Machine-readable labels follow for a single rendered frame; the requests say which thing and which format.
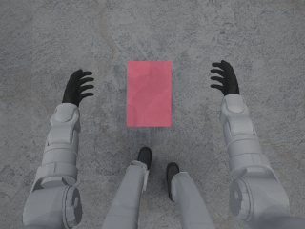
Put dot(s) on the right robot upper arm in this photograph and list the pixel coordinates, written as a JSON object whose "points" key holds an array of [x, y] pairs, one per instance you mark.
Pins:
{"points": [[262, 204]]}

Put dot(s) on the robot left forearm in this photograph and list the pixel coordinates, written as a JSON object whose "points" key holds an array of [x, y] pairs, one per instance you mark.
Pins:
{"points": [[58, 166]]}

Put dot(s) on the carton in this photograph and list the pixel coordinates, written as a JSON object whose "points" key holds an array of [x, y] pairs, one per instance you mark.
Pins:
{"points": [[149, 94]]}

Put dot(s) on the right robot hand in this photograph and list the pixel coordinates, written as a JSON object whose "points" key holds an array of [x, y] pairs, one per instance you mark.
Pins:
{"points": [[229, 81]]}

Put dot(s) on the left robot upper arm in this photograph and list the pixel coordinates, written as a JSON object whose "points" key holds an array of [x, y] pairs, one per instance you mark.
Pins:
{"points": [[53, 208]]}

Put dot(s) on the left robot hand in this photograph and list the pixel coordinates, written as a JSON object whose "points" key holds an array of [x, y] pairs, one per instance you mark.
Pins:
{"points": [[72, 93]]}

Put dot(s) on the robot left shin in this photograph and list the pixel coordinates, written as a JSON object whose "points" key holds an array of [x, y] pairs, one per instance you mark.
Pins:
{"points": [[138, 163]]}

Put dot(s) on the robot left foot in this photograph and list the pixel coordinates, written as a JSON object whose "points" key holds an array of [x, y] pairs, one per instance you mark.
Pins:
{"points": [[145, 156]]}

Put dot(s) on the robot right forearm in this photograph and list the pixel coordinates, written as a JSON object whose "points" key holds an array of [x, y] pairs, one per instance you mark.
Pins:
{"points": [[245, 153]]}

